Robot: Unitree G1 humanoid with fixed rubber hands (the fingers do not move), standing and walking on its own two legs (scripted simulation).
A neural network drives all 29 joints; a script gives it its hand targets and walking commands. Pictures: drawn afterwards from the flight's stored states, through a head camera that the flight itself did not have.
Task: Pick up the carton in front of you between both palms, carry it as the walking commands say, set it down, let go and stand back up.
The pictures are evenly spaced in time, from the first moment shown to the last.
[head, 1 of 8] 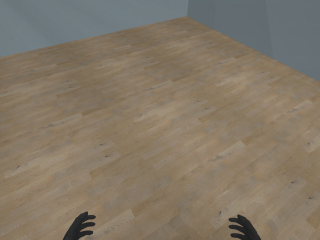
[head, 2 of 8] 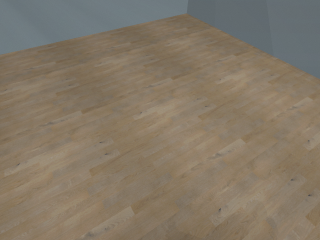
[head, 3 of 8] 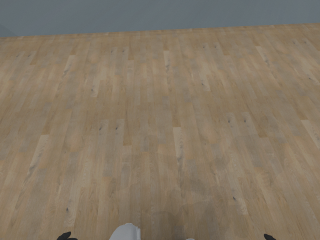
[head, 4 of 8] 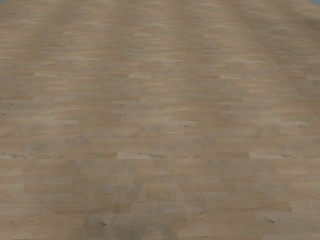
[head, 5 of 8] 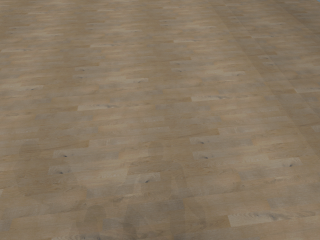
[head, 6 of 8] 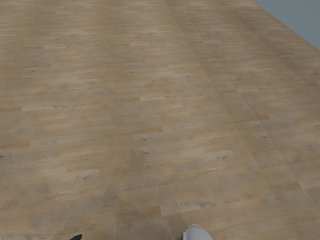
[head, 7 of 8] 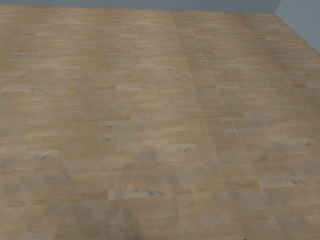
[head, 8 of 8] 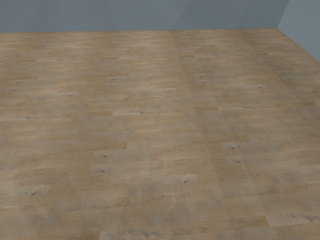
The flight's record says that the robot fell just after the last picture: no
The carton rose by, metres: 0.00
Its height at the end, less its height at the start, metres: +0.00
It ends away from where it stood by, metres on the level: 0.00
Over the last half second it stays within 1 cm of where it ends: yes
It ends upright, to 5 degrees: yes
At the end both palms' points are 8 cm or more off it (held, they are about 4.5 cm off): yes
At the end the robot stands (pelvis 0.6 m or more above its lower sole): yes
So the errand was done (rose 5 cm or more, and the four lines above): no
